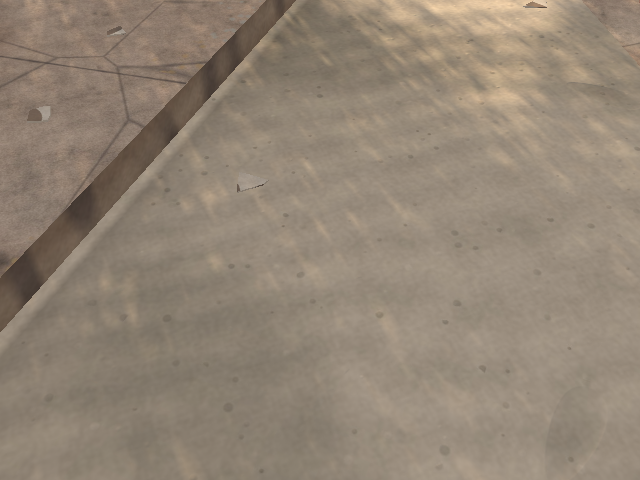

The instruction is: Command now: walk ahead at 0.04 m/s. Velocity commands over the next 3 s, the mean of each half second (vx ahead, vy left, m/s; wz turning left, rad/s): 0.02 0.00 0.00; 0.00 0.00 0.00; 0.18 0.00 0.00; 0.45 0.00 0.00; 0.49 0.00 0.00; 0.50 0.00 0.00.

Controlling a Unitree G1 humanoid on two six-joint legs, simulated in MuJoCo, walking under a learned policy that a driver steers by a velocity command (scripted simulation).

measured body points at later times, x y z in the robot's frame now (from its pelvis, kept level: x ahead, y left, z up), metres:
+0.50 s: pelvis +0.01 +0.01 +0.00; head +0.02 +0.01 +0.45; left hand +0.03 +0.25 -0.16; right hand +0.08 -0.24 -0.15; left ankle +0.03 +0.13 -0.74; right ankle -0.03 -0.10 -0.74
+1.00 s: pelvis +0.00 +0.00 +0.00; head +0.01 +0.00 +0.45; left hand -0.01 +0.24 -0.16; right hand +0.04 -0.24 -0.15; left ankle +0.03 +0.13 -0.74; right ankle -0.03 -0.10 -0.74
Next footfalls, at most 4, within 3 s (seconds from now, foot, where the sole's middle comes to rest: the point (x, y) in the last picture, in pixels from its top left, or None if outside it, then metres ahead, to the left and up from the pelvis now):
1.46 left None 0.14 0.16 -0.77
1.96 right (363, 474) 0.52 -0.07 -0.77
2.50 left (254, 343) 0.83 0.18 -0.77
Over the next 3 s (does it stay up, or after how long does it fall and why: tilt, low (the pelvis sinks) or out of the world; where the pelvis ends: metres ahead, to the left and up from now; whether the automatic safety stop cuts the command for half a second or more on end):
stays up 0.92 0.07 0.00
